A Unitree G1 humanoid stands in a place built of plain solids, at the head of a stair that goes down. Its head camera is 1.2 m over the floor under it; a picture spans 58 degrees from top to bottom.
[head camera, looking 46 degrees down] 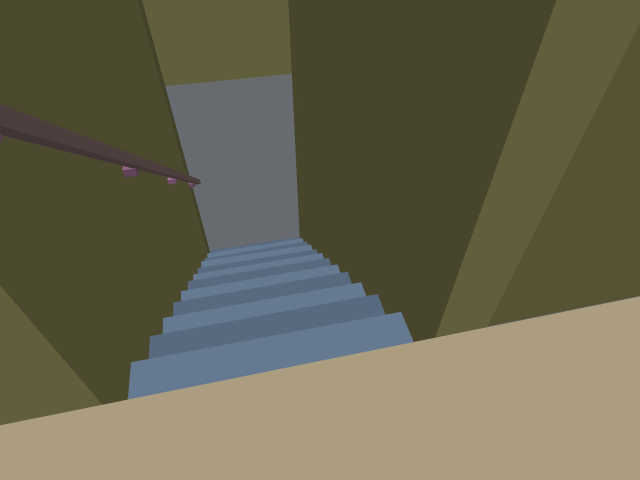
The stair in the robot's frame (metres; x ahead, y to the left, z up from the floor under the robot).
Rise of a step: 0.19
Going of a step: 0.23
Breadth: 1.00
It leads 12 degrees to the left of straight ahead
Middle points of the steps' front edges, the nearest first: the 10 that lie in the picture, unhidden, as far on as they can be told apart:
0.62 0.12 0.00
0.85 0.18 -0.19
1.08 0.23 -0.39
1.30 0.27 -0.57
1.53 0.32 -0.76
1.74 0.37 -0.95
1.98 0.42 -1.14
2.19 0.47 -1.33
2.42 0.52 -1.53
2.65 0.57 -1.71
